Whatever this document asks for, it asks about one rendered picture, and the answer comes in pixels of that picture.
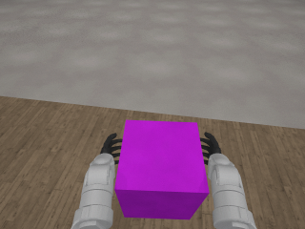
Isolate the carton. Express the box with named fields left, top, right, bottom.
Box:
left=114, top=119, right=210, bottom=220

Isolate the left robot hand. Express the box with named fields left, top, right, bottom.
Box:
left=100, top=133, right=123, bottom=164

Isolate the right robot forearm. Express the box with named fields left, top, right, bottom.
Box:
left=208, top=153, right=257, bottom=229

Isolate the left robot forearm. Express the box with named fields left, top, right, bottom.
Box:
left=71, top=153, right=115, bottom=229

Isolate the right robot hand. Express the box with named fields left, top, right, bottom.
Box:
left=200, top=132, right=222, bottom=165

